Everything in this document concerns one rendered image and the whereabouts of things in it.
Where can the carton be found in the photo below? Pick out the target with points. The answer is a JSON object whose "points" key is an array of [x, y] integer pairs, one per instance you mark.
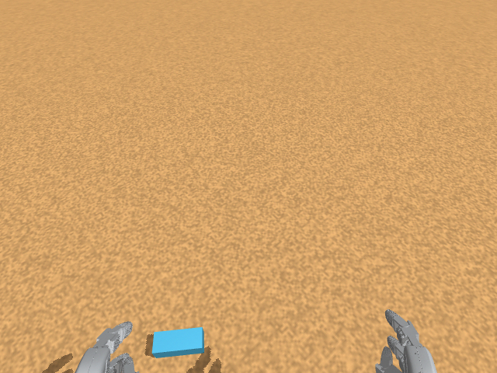
{"points": [[178, 342]]}

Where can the right robot hand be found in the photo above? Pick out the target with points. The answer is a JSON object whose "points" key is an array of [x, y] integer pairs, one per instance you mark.
{"points": [[412, 356]]}

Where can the left robot hand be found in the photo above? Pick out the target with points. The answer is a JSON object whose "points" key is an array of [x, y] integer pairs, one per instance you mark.
{"points": [[97, 359]]}

